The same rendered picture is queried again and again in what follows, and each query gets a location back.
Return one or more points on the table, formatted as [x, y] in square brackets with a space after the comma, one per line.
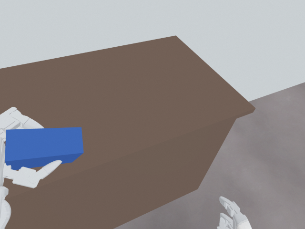
[153, 117]

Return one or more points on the robot left forearm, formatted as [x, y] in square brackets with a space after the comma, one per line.
[5, 210]

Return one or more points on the robot left hand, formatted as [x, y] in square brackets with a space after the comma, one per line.
[13, 119]

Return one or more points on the sponge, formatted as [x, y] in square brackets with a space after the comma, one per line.
[39, 147]

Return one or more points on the robot right hand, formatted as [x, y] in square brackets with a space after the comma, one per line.
[239, 221]

